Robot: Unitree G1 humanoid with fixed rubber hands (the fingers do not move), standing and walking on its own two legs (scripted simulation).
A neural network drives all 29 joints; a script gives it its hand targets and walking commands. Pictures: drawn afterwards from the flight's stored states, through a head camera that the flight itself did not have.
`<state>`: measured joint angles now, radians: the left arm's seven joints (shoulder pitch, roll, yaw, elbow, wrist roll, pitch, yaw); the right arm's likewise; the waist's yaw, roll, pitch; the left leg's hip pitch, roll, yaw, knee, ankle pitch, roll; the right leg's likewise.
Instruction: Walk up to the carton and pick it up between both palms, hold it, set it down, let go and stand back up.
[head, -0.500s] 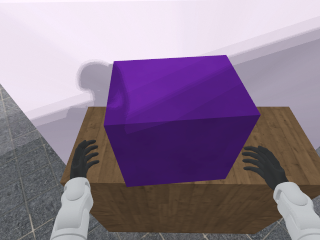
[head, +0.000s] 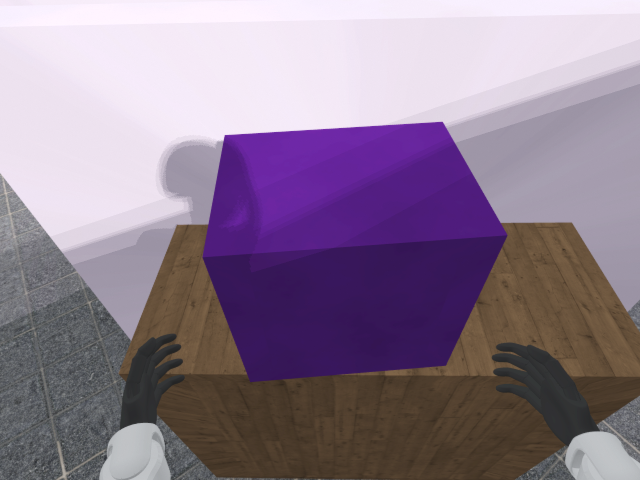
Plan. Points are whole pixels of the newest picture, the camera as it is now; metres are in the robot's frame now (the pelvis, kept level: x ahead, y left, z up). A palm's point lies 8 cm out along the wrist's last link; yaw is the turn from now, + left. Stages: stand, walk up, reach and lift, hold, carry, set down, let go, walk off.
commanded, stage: set down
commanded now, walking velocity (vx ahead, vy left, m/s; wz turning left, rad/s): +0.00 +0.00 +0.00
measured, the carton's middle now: (342, 257) +0.42 +0.00 +0.05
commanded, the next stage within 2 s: let go in 1.68 s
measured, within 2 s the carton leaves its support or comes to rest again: neither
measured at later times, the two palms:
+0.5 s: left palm (149, 425) +0.20 +0.23 +0.01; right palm (573, 434) +0.19 -0.25 +0.01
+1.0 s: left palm (165, 436) +0.20 +0.22 -0.03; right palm (556, 435) +0.20 -0.25 -0.02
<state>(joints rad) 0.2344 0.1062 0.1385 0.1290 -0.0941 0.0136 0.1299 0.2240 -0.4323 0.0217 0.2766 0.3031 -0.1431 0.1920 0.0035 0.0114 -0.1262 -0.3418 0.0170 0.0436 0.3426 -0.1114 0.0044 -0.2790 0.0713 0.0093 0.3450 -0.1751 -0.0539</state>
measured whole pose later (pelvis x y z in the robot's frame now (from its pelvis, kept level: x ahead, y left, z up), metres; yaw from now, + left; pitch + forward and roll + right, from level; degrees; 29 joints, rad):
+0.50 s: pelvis +0.00 +0.00 +0.00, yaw +0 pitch +5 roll +0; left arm 0.29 0.11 0.11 0.11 -0.10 0.01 0.10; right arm 0.30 -0.43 0.02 0.25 0.30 -0.12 0.17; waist 0.00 -0.01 -0.12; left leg -0.32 0.02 0.05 0.34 -0.12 0.00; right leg -0.26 0.07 0.01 0.34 -0.18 -0.06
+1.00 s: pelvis +0.02 +0.00 +0.00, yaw +0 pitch +7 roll +0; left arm 0.30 0.11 0.11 0.22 -0.10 0.01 0.04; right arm 0.30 -0.36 0.02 0.29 0.30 -0.14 0.10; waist 0.00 -0.01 -0.05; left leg -0.32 0.02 0.05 0.34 -0.14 0.00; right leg -0.26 0.07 0.02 0.34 -0.20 -0.06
